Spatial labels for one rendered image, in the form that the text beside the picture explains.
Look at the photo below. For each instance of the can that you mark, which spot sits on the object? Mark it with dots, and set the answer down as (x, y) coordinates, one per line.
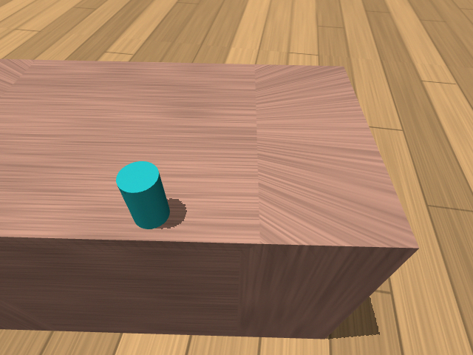
(142, 189)

